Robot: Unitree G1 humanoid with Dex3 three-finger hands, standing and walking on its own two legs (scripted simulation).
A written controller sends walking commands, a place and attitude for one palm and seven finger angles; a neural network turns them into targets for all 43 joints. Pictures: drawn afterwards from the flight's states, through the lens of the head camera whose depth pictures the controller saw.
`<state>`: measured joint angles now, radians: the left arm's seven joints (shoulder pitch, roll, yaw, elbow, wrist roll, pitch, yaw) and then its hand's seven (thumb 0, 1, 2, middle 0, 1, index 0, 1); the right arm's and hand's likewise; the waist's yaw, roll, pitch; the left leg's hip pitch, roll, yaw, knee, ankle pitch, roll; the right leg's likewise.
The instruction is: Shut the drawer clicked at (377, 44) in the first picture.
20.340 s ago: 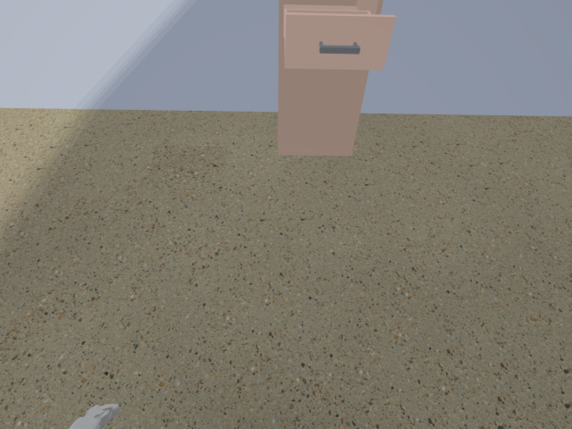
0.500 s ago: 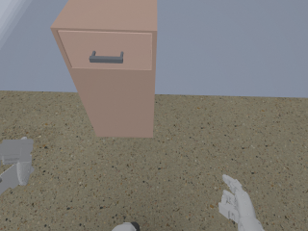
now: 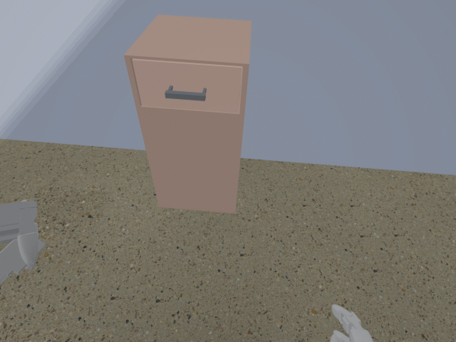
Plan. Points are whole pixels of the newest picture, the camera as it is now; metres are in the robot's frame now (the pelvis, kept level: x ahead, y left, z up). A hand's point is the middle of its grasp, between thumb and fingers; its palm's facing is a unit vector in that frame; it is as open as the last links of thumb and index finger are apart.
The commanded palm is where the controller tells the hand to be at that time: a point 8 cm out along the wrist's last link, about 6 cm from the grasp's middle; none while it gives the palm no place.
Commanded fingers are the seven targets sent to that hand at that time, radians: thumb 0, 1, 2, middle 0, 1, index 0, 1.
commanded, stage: stop stepping back and stand still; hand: left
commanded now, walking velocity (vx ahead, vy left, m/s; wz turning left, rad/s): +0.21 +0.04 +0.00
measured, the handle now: (186, 92) +0.91 +0.20 -0.03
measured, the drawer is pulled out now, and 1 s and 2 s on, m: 0.00 0.00 0.00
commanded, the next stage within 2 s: let the arm hang, fingers relaxed in 0.44 s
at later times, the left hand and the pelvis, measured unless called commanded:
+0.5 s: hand (25, 268) +0.16 +0.25 +0.17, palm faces +0.41 -0.82 -0.40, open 3.2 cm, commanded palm +0.10 +0.29 +0.18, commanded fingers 0.00 0.90 0.90 -1.40 -1.60 -1.40 -1.60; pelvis -0.02 +0.01 +0.00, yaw +1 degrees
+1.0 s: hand out of the picture -0.02 +0.21 -0.16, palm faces +0.08 -0.96 -0.26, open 4.1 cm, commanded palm none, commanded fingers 0.00 0.90 0.90 -0.44 -0.56 -0.44 -0.56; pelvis -0.03 -0.01 +0.00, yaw +4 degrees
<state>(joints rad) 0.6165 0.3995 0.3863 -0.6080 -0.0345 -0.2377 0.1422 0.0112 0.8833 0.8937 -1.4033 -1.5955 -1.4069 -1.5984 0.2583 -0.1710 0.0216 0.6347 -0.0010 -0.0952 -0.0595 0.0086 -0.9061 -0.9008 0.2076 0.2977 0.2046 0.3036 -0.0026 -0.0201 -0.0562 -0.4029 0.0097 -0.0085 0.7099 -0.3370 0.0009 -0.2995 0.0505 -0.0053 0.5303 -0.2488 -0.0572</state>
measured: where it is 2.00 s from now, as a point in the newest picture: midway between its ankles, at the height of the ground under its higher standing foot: outside the picture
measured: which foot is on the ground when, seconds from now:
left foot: down 0.00-1.00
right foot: down 0.00-1.00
